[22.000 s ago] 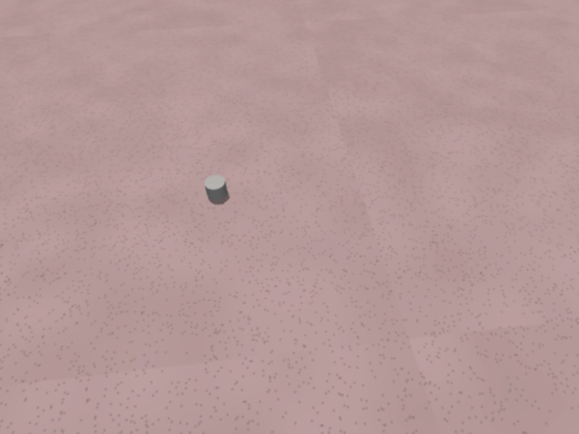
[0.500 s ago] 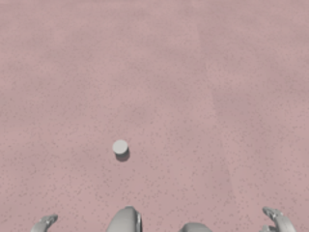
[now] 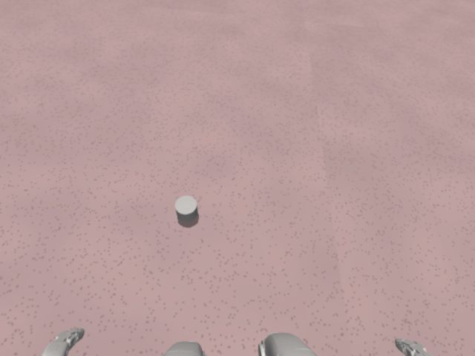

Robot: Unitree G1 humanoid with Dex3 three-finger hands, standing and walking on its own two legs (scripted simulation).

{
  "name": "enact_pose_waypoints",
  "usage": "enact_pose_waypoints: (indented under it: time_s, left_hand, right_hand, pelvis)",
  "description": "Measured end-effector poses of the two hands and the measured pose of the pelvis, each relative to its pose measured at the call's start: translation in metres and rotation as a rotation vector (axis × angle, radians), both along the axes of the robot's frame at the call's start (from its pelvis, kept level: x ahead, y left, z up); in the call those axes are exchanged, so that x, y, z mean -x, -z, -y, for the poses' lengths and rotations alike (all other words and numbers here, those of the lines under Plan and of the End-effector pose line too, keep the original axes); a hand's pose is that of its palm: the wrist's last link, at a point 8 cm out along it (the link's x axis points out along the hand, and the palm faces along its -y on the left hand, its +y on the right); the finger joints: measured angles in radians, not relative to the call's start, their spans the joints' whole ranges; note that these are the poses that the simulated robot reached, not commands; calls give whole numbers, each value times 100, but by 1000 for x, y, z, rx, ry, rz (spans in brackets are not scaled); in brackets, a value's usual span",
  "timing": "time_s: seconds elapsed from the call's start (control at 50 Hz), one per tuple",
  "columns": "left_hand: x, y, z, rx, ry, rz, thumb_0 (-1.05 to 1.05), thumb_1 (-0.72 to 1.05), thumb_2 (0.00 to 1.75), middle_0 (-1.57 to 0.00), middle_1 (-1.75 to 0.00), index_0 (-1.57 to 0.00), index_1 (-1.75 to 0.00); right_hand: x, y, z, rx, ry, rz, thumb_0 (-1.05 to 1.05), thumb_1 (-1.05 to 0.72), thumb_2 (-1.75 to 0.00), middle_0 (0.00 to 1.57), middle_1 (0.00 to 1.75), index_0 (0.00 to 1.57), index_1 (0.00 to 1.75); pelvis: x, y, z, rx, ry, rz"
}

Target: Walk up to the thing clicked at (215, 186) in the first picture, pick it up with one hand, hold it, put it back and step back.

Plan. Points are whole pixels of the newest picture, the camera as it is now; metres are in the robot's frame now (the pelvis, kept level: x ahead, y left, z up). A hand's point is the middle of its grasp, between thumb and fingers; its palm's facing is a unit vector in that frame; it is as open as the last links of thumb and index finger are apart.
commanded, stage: walk up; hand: left
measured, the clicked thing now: (186, 208) +0.74 +0.23 -0.73
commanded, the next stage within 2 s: stand in 1.00 s
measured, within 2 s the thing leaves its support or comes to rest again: neither
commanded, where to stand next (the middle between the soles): +0.35 +0.00 m, yaw -2 degrees
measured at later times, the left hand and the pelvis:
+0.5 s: hand out of the picture +0.02 +0.26 -0.15, palm faces +0.05 -0.93 -0.36, open 7.4 cm; pelvis -0.04 -0.01 +0.00, yaw +1 degrees
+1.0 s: hand out of the picture +0.05 +0.25 -0.15, palm faces +0.09 -0.93 -0.35, open 7.4 cm; pelvis -0.02 -0.01 +0.01, yaw +3 degrees
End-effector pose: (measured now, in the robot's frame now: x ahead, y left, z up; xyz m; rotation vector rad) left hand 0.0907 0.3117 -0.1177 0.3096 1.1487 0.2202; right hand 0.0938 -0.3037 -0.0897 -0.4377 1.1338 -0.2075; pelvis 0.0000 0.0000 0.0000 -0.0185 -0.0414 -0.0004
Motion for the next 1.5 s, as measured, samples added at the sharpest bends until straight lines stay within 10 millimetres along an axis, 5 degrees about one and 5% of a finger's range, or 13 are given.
enact_pose_waypoints:
  time_s: [0.18,0.28,0.48,0.82,1.08,1.26,1.5]
  left_hand:
    - [75,-4,23,-30,5,-70,1,91,90,-20,-30,-20,-30]
    - [93,-15,26,-32,-27,-51,1,90,90,-21,-30,-20,-30]
    - [81,-10,9,-11,-49,-25,1,91,90,-21,-30,-20,-30]
    - [47,-10,16,9,-65,28,1,91,90,-21,-30,-20,-30]
    - [59,-10,19,6,-87,-43,1,91,90,-20,-30,-20,-30]
    - [66,-16,30,8,-57,-69,1,91,90,-20,-30,-20,-30]
    - [74,-20,37,8,-24,-45,1,91,90,-21,-30,-20,-30]
  right_hand:
    - [35,15,31,-45,40,40,0,-90,-89,20,30,20,30]
    - [60,21,31,-69,41,-21,0,-90,-89,20,30,20,30]
    - [80,20,4,-94,32,-76,0,-90,-89,20,30,20,30]
    - [14,10,-1,-89,-16,17,0,-90,-89,20,30,20,30]
    - [-6,9,-5,-100,-32,16,0,-90,-89,20,30,20,30]
    - [7,9,1,-115,-6,11,0,-90,-89,20,30,20,30]
    - [56,11,15,-108,31,-44,0,-90,-89,20,30,20,30]
  pelvis:
    - [35,5,23,3,31,17]
    - [41,-1,21,-13,4,11]
    - [43,-4,11,-20,-24,6]
    - [28,-7,12,-5,-46,4]
    - [23,-11,16,-12,-48,5]
    - [34,-16,20,-14,-37,18]
    - [52,-18,26,-14,-31,27]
